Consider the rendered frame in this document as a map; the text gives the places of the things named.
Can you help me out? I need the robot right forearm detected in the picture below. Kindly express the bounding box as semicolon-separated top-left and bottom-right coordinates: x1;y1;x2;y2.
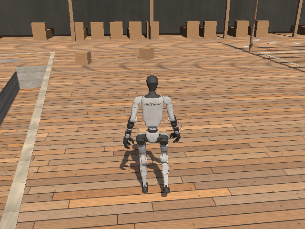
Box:
171;115;180;134

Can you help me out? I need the robot left forearm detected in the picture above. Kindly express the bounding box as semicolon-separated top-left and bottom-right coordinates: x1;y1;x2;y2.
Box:
124;116;134;138

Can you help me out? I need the left robot upper arm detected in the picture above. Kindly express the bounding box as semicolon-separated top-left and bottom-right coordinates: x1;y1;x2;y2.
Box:
130;96;142;123

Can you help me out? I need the left robot thigh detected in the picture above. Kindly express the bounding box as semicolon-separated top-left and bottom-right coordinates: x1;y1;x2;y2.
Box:
136;133;147;165

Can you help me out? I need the left robot shin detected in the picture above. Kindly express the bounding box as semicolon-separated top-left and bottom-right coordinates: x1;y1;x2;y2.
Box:
139;157;147;187

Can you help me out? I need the right robot upper arm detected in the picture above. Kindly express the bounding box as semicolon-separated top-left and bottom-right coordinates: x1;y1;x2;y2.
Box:
162;96;175;122

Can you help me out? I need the robot left hand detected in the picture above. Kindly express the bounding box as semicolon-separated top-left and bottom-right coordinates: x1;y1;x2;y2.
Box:
123;137;134;149

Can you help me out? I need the robot right hand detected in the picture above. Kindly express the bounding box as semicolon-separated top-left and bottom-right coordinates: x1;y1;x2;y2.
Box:
170;133;181;143

